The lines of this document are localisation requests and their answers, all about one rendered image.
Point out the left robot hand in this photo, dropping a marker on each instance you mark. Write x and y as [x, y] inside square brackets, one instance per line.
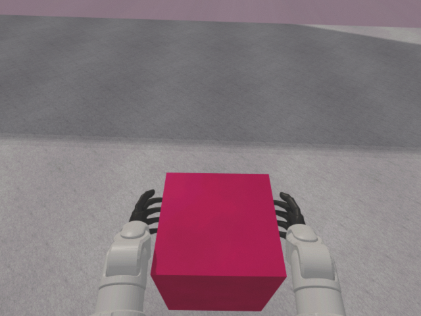
[141, 211]

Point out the right robot hand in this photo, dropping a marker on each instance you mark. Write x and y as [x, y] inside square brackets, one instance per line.
[293, 214]

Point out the carton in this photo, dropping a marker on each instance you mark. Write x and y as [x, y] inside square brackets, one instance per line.
[218, 245]

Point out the robot left forearm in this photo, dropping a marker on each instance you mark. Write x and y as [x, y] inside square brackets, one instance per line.
[124, 275]

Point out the robot right forearm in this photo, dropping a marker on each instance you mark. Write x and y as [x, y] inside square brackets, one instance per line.
[314, 274]

